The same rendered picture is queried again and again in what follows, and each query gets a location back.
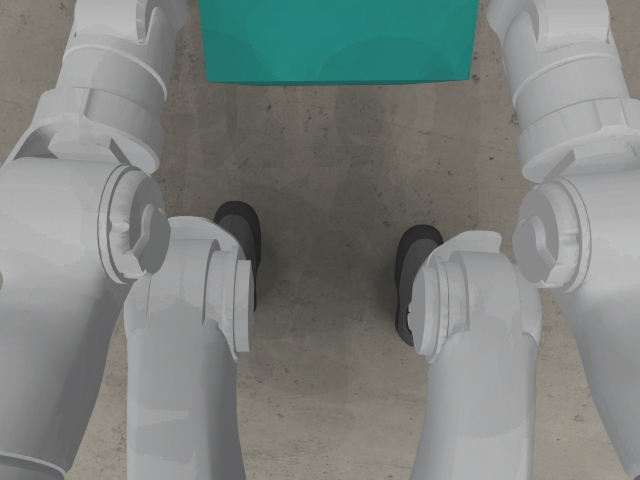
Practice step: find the robot left thigh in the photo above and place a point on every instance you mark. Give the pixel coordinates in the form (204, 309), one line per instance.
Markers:
(182, 377)

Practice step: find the right robot upper arm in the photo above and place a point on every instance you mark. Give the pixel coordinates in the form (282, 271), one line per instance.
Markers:
(579, 236)

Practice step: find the carton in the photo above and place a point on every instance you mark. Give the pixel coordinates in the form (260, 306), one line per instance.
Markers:
(337, 42)

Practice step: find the robot right foot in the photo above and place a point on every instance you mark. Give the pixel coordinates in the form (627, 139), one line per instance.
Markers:
(415, 246)

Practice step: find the robot left forearm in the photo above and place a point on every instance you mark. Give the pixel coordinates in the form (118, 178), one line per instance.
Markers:
(114, 80)

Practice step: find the left robot upper arm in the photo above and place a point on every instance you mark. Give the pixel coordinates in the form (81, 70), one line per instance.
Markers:
(74, 237)

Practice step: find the robot right forearm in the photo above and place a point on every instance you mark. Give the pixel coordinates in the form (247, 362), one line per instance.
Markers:
(566, 83)

